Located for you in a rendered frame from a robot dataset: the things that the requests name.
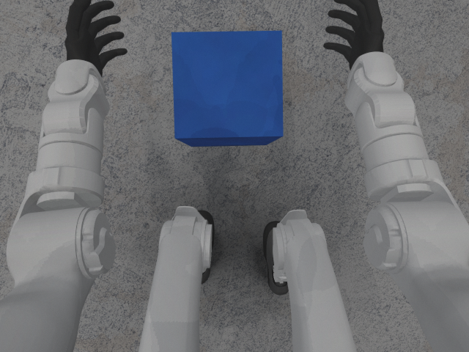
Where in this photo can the robot left forearm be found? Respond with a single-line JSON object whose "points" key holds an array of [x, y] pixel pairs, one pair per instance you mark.
{"points": [[71, 144]]}

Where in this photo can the robot right forearm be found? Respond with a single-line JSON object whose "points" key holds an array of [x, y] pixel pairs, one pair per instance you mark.
{"points": [[397, 164]]}

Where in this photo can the carton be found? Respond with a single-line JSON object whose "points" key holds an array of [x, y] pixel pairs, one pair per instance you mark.
{"points": [[228, 88]]}

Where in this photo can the left robot upper arm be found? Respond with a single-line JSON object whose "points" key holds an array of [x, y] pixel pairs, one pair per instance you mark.
{"points": [[55, 257]]}

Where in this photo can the right robot foot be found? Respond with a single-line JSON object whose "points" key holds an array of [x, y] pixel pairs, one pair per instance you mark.
{"points": [[279, 288]]}

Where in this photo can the left robot hand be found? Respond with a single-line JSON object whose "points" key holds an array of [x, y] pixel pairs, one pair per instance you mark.
{"points": [[81, 41]]}

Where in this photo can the right robot hand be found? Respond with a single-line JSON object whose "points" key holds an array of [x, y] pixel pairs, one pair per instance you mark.
{"points": [[368, 34]]}

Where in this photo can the right robot upper arm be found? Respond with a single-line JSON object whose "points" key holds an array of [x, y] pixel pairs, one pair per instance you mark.
{"points": [[424, 246]]}

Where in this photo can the robot left thigh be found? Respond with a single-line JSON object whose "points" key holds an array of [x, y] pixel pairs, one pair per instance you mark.
{"points": [[172, 319]]}

